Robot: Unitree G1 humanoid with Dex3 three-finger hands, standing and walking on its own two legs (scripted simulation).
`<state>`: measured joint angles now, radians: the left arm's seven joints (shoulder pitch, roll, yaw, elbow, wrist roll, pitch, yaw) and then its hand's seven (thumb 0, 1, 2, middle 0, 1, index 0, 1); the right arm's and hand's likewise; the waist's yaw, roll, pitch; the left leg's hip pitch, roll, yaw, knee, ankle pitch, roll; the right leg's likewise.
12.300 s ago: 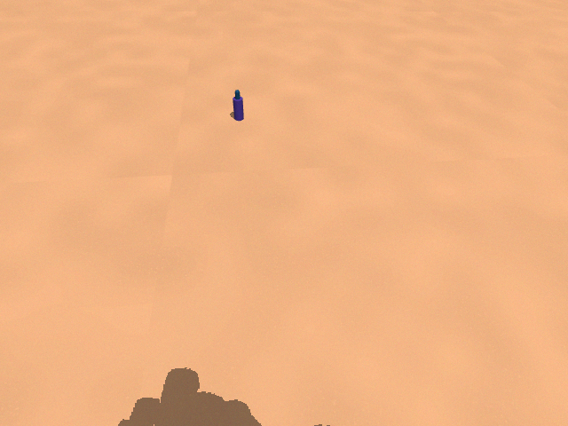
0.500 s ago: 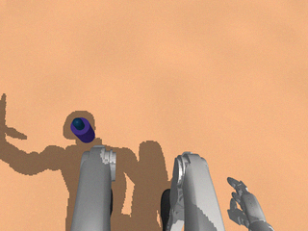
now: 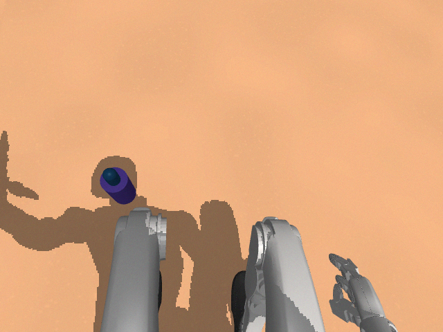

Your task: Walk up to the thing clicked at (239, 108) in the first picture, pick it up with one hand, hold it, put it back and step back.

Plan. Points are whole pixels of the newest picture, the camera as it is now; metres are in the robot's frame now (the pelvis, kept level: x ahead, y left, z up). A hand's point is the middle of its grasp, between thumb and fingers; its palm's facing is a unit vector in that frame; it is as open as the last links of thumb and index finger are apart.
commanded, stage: go down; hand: left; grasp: from the side
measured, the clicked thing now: (117, 184) +0.41 +0.25 -0.29
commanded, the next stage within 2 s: none
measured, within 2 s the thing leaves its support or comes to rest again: neither
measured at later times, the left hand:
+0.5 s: hand out of the picture +0.32 +0.42 +0.02, palm faces +0.20 -0.97 -0.10, open 17.4 cm
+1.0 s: hand out of the picture +0.32 +0.42 +0.02, palm faces +0.20 -0.98 -0.09, open 17.4 cm
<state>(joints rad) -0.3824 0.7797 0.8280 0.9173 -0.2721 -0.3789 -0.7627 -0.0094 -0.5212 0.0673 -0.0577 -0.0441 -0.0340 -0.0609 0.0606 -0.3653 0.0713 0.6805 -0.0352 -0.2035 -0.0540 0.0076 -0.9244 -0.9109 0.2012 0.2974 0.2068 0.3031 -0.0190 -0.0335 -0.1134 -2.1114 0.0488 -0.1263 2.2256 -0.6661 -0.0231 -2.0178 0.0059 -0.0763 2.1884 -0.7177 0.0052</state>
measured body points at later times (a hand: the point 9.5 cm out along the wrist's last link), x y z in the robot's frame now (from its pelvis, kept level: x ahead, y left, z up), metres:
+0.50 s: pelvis +0.00 +0.00 +0.00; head +0.19 +0.06 +0.40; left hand +0.30 +0.47 +0.03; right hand +0.20 -0.26 -0.10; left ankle +0.09 +0.13 -0.35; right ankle +0.09 -0.12 -0.35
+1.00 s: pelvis +0.00 +0.00 -0.01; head +0.19 +0.06 +0.39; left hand +0.30 +0.47 +0.03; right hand +0.21 -0.27 -0.11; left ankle +0.09 +0.13 -0.35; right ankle +0.09 -0.12 -0.35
